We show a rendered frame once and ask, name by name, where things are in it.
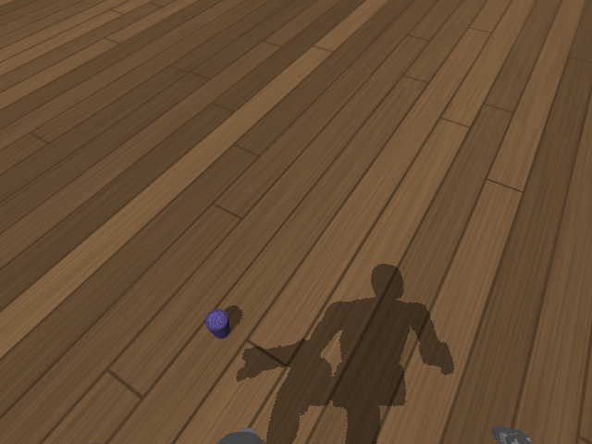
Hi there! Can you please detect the cup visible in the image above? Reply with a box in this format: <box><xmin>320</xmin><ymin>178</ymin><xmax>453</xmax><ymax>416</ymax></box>
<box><xmin>205</xmin><ymin>309</ymin><xmax>230</xmax><ymax>339</ymax></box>

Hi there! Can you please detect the right robot hand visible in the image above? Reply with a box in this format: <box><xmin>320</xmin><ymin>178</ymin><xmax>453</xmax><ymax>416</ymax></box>
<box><xmin>491</xmin><ymin>425</ymin><xmax>536</xmax><ymax>444</ymax></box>

